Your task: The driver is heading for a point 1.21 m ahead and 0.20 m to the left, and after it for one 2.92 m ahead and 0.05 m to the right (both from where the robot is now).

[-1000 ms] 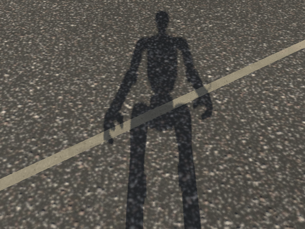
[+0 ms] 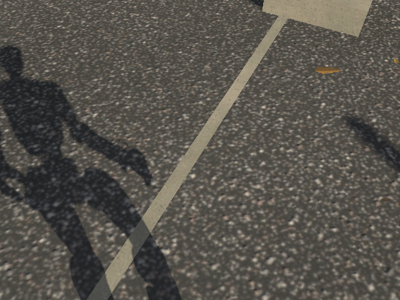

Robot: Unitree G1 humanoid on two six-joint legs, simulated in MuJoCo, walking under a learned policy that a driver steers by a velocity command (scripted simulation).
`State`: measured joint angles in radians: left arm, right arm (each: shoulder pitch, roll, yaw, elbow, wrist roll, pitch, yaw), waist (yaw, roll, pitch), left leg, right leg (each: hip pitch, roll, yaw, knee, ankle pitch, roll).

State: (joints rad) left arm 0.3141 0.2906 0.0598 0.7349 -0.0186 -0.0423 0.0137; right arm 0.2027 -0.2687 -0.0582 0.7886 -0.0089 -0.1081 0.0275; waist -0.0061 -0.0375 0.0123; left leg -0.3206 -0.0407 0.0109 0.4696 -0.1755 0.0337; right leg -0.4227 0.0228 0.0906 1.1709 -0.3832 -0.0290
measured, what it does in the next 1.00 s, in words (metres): walks ahead: right foot, then left foot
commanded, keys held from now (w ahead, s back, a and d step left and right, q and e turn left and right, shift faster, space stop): w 0.46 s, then w+q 0.54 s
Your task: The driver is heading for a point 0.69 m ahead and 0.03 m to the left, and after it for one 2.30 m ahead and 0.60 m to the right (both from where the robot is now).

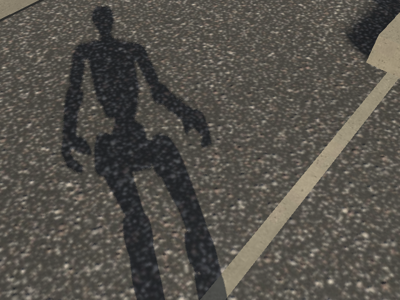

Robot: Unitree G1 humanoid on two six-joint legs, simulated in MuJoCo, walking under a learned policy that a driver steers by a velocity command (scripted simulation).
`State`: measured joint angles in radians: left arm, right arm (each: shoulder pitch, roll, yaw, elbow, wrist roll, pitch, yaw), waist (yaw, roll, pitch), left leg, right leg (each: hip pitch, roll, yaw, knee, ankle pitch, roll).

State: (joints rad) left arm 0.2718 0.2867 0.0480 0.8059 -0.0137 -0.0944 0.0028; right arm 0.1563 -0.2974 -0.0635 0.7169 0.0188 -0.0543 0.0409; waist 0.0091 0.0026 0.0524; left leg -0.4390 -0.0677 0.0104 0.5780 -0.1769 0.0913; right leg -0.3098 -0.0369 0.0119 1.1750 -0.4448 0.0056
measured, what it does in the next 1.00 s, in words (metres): walks ahead, turning left: right foot, then left foot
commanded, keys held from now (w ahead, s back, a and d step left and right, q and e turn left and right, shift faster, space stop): w+q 0.20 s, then q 0.10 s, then no key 0.70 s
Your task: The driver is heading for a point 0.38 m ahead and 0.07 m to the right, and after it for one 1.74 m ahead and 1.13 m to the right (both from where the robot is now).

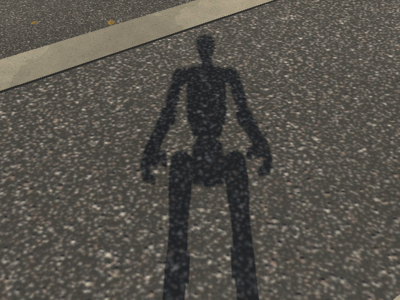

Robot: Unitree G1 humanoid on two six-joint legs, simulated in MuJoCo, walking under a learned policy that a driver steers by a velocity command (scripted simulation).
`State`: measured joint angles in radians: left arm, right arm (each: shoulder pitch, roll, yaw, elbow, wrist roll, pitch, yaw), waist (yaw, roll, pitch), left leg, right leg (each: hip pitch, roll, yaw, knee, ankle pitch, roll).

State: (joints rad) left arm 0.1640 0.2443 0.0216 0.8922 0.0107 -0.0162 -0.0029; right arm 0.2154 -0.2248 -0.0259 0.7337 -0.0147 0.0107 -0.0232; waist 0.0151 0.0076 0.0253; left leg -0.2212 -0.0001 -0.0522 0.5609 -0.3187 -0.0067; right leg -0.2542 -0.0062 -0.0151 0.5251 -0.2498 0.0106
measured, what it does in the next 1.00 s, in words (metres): walks ahead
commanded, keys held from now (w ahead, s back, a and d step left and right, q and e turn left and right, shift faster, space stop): no key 0.52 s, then w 0.48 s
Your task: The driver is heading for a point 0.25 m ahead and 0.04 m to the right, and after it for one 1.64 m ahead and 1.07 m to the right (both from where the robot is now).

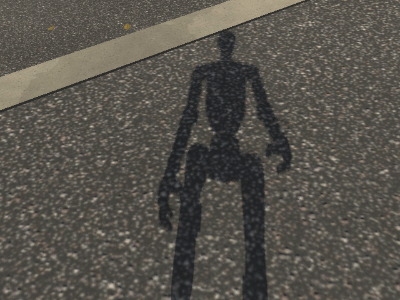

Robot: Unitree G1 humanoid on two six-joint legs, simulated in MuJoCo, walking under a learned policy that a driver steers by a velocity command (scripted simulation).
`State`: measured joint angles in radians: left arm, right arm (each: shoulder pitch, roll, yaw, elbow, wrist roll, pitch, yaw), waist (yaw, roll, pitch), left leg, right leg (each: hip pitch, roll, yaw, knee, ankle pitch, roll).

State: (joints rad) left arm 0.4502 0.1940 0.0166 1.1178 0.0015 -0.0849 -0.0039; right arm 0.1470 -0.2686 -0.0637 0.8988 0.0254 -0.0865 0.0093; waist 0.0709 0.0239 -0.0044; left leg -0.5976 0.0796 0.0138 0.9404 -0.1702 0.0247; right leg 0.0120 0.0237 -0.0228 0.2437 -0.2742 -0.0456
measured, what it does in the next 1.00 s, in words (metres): walks ahead, turning right: left foot, then right foot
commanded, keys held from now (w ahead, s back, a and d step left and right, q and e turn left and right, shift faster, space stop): w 0.02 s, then w+e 0.98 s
